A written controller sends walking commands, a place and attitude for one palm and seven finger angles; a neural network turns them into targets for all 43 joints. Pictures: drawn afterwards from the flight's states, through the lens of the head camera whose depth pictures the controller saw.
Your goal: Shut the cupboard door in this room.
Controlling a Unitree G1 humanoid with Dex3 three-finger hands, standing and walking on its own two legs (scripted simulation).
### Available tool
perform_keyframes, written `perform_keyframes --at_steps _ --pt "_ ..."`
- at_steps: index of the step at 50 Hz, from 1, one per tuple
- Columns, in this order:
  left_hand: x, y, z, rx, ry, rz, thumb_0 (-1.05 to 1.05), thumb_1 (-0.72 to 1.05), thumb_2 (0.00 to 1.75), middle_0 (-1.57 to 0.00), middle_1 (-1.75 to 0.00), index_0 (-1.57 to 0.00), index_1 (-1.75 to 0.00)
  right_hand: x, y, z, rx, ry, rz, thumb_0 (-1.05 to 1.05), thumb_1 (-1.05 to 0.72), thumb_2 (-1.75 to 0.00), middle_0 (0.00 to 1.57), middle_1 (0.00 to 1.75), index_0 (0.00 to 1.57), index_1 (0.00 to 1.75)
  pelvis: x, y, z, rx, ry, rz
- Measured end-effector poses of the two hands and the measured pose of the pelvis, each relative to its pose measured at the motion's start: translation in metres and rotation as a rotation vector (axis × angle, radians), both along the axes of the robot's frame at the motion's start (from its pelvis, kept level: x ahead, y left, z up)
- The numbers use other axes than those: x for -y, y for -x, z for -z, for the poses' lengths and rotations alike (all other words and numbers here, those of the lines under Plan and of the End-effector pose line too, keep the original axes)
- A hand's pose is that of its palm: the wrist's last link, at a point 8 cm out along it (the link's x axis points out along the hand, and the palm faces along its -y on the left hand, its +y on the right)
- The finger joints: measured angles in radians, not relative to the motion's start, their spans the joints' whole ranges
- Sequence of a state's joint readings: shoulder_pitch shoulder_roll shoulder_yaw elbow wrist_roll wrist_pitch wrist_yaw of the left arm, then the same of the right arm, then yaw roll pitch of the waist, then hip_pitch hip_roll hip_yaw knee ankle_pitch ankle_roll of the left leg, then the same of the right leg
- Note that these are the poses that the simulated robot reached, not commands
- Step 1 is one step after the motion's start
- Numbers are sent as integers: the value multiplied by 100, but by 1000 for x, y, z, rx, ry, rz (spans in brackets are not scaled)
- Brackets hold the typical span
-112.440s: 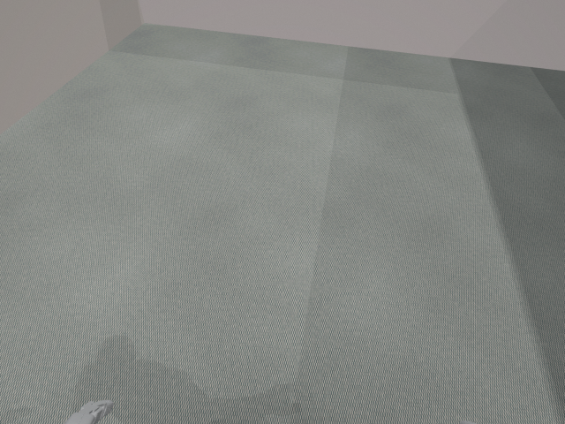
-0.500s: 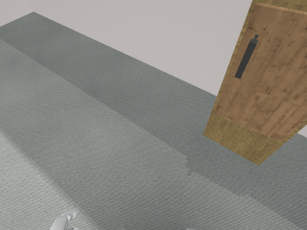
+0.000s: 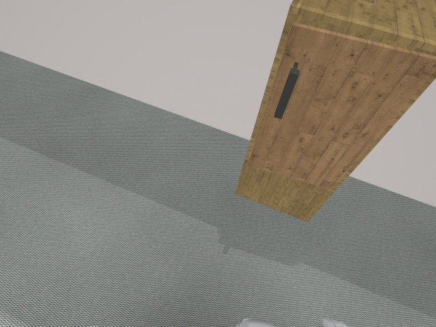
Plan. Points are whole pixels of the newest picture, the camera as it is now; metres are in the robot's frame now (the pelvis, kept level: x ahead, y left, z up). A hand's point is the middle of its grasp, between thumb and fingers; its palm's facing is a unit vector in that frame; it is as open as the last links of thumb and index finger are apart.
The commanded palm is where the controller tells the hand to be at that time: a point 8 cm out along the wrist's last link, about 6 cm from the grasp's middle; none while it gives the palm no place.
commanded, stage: turn to face it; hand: left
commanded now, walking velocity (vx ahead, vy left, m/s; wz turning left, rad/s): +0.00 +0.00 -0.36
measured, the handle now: (286, 91) +0.74 -0.14 +0.00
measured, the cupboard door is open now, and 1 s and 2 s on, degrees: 5 5 5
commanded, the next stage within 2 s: take the last steps up to it in 0.20 s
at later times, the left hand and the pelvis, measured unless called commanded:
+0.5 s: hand out of the picture +0.12 +0.12 -0.15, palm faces -0.16 -0.96 -0.22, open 7.4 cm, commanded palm none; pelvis +0.01 -0.05 +0.01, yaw -9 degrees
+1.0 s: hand (199, 262) +0.27 +0.05 -0.17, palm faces -0.31 -0.94 -0.16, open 7.4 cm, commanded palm none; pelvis +0.14 -0.11 +0.01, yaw -17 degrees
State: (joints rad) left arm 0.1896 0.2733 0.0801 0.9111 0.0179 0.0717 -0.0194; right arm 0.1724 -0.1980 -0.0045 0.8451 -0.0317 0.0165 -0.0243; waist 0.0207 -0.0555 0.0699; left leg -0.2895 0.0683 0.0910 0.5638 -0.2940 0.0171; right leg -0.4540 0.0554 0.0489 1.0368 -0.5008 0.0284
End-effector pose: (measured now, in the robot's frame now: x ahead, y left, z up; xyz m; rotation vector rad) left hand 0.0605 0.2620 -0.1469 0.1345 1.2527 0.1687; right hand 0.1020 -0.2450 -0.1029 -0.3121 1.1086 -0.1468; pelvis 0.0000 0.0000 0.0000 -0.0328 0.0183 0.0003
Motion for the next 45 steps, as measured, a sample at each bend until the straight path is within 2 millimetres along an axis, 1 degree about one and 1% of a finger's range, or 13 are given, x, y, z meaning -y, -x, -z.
perform_keyframes --at_steps 4,8,11,15,17,19,22,26,31,35,37,39,45 --pt "-5 -20 -11 12 -12 47 1 90 89 -20 -30 -20 -30 -1 30 0 -50 -7 65 1 -90 -90 20 30 20 30 -2 -2 -7 1 13 42" --pt "2 -41 -17 24 -27 101 1 90 89 -20 -30 -20 -30 5 65 6 -106 -27 144 1 -90 -90 20 30 20 30 2 -2 -8 3 11 81" --pt "17 -58 -21 40 -38 150 1 91 89 -20 -30 -20 -30 14 92 16 -152 -50 204 1 -90 -90 20 30 20 30 9 -3 -5 6 3 105" --pt "46 -79 -23 86 -56 214 1 91 89 -20 -30 -20 -30 32 126 38 -207 -90 281 1 -90 -90 20 30 20 30 27 -3 5 11 -26 135" --pt "61 -83 -23 108 -68 237 1 90 89 -20 -30 -20 -30 41 138 49 -235 -102 315 1 -90 -90 20 30 20 30 35 -3 10 11 -31 151" --pt "73 -81 -27 105 -62 249 1 90 89 -20 -30 -20 -30 47 143 51 -257 -107 334 1 -90 -90 20 30 20 30 38 -4 7 15 -26 150" --pt "85 -72 -32 89 -49 238 1 90 89 -20 -30 -20 -30 52 139 43 -251 -115 333 1 -90 -90 20 30 20 30 44 -8 -1 16 -36 157" --pt "93 -61 -26 45 -21 226 1 90 89 -21 -30 -20 -30 58 117 32 -198 -116 322 1 -91 -90 20 30 19 30 50 -17 -6 11 -38 162" --pt "88 -52 -10 -28 10 200 1 90 89 -21 -30 -20 -30 61 77 22 -134 -85 300 1 -90 -90 20 30 19 30 52 -36 -4 3 -20 173" --pt "79 -55 13 -101 34 196 1 90 89 -21 -30 -20 -30 62 47 21 -66 -34 294 1 -90 -90 20 30 20 30 50 -58 8 -5 -12 203" --pt "80 -65 15 -142 38 228 1 90 89 -20 -30 -20 -30 61 44 16 -57 -22 313 1 -90 -90 20 30 20 30 53 -67 7 -1 -23 230" --pt "84 -81 12 -152 44 255 1 91 89 -20 -30 -20 -30 62 47 11 -76 -18 336 0 -90 -90 20 30 20 30 57 -79 2 -2 -22 242" --pt "112 -155 -4 -76 45 303 1 91 89 -20 -30 -20 -30 65 69 5 -221 -46 404 0 -90 -90 20 30 20 30 80 -112 -10 -3 -3 268"
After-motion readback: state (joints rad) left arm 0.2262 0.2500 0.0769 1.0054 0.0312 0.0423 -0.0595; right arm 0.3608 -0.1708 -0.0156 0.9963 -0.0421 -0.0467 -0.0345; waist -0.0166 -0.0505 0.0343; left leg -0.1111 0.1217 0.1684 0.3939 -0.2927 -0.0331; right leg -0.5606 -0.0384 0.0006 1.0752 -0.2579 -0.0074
